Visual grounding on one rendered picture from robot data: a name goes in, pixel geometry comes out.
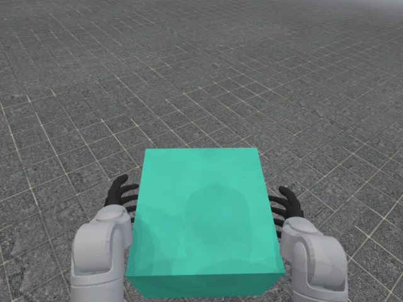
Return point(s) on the robot right forearm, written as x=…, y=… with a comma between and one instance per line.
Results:
x=319, y=263

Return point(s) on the carton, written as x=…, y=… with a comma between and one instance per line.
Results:
x=203, y=225

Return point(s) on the robot right hand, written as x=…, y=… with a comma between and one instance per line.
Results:
x=291, y=204

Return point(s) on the robot left hand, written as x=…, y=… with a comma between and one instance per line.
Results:
x=116, y=191

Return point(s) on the robot left forearm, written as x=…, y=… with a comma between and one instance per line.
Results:
x=98, y=257

